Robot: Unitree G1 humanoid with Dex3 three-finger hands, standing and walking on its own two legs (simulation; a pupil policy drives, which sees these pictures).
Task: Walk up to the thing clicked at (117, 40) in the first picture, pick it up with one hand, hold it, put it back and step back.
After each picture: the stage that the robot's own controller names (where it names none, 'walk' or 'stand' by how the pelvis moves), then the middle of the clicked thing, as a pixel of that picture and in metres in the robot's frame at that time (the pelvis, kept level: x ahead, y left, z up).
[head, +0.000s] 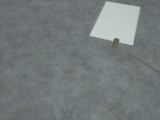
stand; (115, 43) +1.33 -0.39 -0.72
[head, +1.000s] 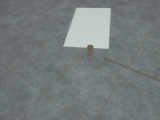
walk; (90, 50) +1.25 +0.01 -0.69
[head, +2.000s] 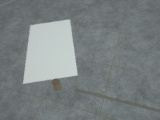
walk; (57, 84) +0.76 +0.30 -0.72
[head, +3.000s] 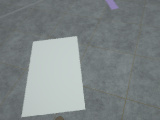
walk; out of the picture +0.42 +0.26 -0.71
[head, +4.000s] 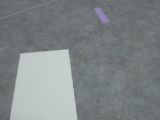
stand; out of the picture +0.28 +0.21 -0.71
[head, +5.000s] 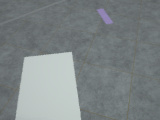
stand; out of the picture +0.26 +0.20 -0.72
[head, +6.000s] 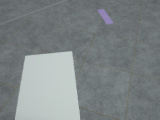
stand; out of the picture +0.28 +0.22 -0.73
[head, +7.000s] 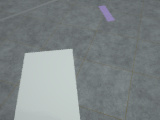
stand; out of the picture +0.27 +0.22 -0.73
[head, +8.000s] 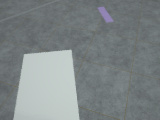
stand; out of the picture +0.27 +0.22 -0.73
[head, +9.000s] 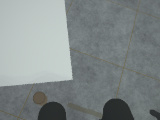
go down; (40, 98) +0.33 +0.21 -0.48
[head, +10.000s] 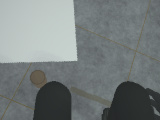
go down; (39, 79) +0.37 +0.20 -0.33
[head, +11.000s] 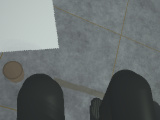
close in; (14, 72) +0.36 +0.22 -0.26
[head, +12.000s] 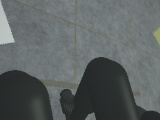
close; out of the picture +0.36 +0.24 -0.22
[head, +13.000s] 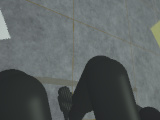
close; out of the picture +0.36 +0.24 -0.22
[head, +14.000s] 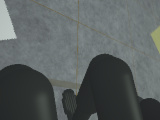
go down; out of the picture +0.35 +0.22 -0.20
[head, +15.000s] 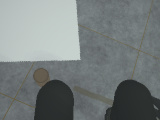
go down; (42, 78) +0.38 +0.20 -0.31
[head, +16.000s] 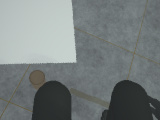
go down; (38, 80) +0.38 +0.20 -0.30
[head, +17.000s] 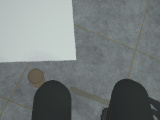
go down; (37, 78) +0.38 +0.20 -0.31
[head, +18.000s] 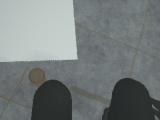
close in; (38, 78) +0.38 +0.20 -0.30
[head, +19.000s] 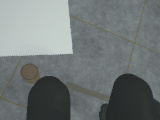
close in; (31, 74) +0.37 +0.20 -0.27
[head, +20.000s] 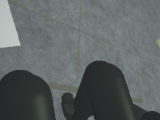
close; out of the picture +0.37 +0.23 -0.23
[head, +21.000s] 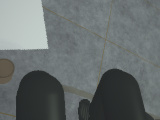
lift; (3, 72) +0.35 +0.23 -0.25
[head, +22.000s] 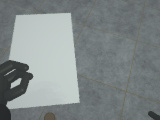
hold; (50, 119) +0.33 +0.19 -0.57
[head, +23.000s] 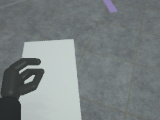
close; out of the picture +0.30 +0.20 -0.67
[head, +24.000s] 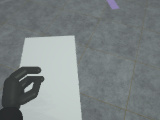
hold; out of the picture +0.31 +0.19 -0.67
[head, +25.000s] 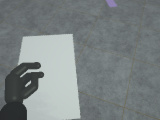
stand; out of the picture +0.31 +0.20 -0.67
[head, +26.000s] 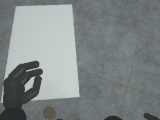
stand; (50, 113) +0.33 +0.20 -0.56
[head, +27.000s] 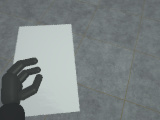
stand; out of the picture +0.31 +0.19 -0.63
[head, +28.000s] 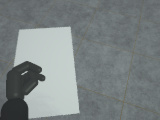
crouch; out of the picture +0.31 +0.20 -0.65
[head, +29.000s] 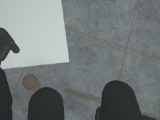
crouch; (32, 83) +0.38 +0.20 -0.35
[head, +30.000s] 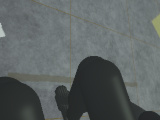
lower; out of the picture +0.36 +0.24 -0.23
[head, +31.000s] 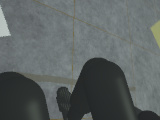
lower; out of the picture +0.36 +0.24 -0.23
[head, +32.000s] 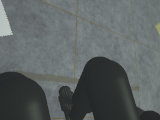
lower; out of the picture +0.35 +0.24 -0.23
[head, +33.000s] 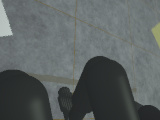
lower; out of the picture +0.36 +0.23 -0.22
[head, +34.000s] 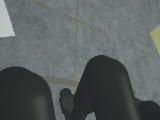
lower; out of the picture +0.35 +0.23 -0.21
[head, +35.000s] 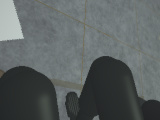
withdraw; out of the picture +0.33 +0.19 -0.20
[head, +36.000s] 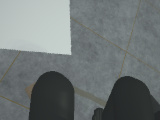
stand; (39, 96) +0.28 +0.14 -0.28
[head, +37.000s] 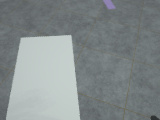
stand; out of the picture +0.21 +0.14 -0.65
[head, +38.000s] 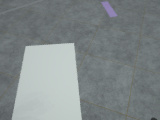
stand; out of the picture +0.21 +0.16 -0.69
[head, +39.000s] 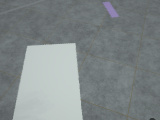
stand; out of the picture +0.20 +0.16 -0.69
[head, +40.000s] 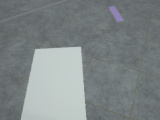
walk; out of the picture +0.22 +0.17 -0.75
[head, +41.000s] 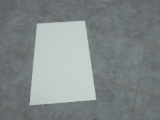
walk; out of the picture +0.27 +0.07 -0.73
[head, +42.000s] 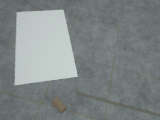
walk; (59, 104) +0.47 +0.12 -0.73
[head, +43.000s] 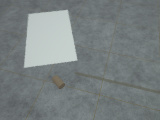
stand; (58, 82) +0.77 +0.25 -0.72
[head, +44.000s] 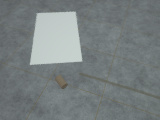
stand; (61, 81) +0.80 +0.19 -0.73
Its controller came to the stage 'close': yes
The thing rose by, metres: 0.01
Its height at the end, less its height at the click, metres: -0.02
